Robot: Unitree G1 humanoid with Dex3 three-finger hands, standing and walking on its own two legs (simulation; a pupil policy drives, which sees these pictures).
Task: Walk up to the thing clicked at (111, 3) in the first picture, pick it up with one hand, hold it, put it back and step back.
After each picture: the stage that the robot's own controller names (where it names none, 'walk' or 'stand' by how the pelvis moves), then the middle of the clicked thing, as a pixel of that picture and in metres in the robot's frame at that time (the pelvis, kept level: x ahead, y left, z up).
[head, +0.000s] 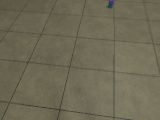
stand; (110, 3) +2.08 -0.40 -0.72
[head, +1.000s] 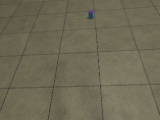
walk; (90, 14) +1.98 +0.02 -0.69
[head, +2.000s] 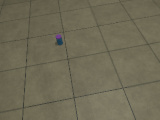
walk; (59, 40) +1.31 +0.34 -0.72
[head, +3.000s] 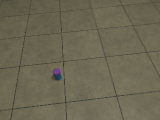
walk; (57, 74) +0.81 +0.31 -0.71
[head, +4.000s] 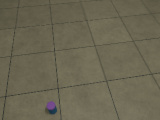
walk; (52, 108) +0.48 +0.25 -0.69
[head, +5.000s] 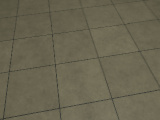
stand; out of the picture +0.30 +0.24 -0.70
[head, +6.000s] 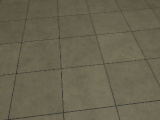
stand; out of the picture +0.30 +0.23 -0.72
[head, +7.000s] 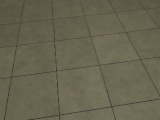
stand; out of the picture +0.29 +0.25 -0.73
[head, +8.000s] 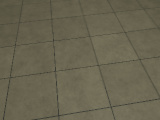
stand; out of the picture +0.28 +0.25 -0.73
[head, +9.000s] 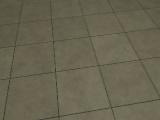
go down; out of the picture +0.27 +0.25 -0.73
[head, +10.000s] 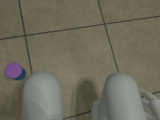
go down; (16, 72) +0.35 +0.28 -0.32
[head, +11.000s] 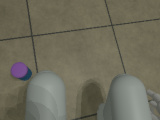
approach; (22, 72) +0.35 +0.28 -0.30
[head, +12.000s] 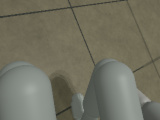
close in; out of the picture +0.32 +0.31 -0.21
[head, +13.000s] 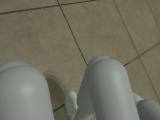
close; out of the picture +0.33 +0.30 -0.21
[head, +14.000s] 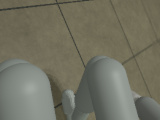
lift; out of the picture +0.33 +0.30 -0.21
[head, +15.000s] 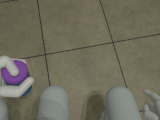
lift; (18, 79) +0.31 +0.22 -0.02
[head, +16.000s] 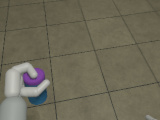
hold; (36, 86) +0.31 +0.18 +0.00
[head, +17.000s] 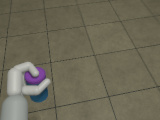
hold; (37, 85) +0.32 +0.18 +0.00
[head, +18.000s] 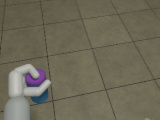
crouch; (37, 86) +0.32 +0.17 -0.02
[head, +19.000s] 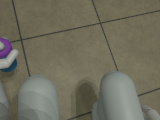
lower; (3, 56) +0.40 +0.26 -0.11
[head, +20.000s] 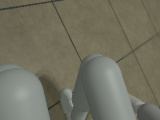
lower; out of the picture +0.36 +0.30 -0.21
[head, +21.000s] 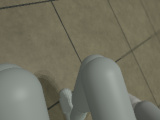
lower; out of the picture +0.36 +0.31 -0.21
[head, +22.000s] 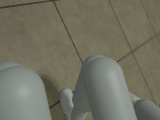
lower; out of the picture +0.35 +0.31 -0.21
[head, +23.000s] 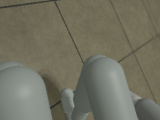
lower; out of the picture +0.35 +0.31 -0.21
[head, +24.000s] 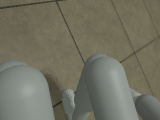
open; out of the picture +0.34 +0.28 -0.21
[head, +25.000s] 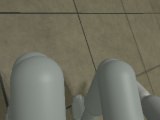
stand; out of the picture +0.35 +0.26 -0.21
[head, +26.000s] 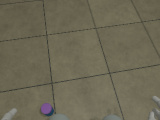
stand; (47, 109) +0.32 +0.23 -0.57
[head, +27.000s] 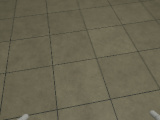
stand; out of the picture +0.31 +0.23 -0.66
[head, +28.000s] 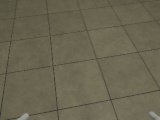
stand; out of the picture +0.31 +0.22 -0.67
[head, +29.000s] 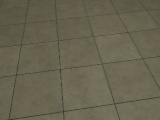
stand; out of the picture +0.33 +0.21 -0.72
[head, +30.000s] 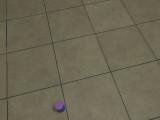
walk; (59, 106) +0.39 +0.20 -0.69
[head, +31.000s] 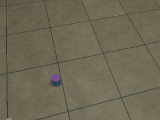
walk; (56, 80) +0.61 +0.20 -0.69
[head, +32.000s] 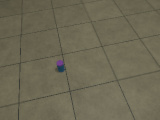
stand; (60, 66) +0.90 +0.29 -0.70
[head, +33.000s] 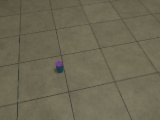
stand; (59, 67) +0.92 +0.26 -0.72
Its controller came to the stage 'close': yes
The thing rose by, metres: 0.71
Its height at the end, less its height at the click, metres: +0.00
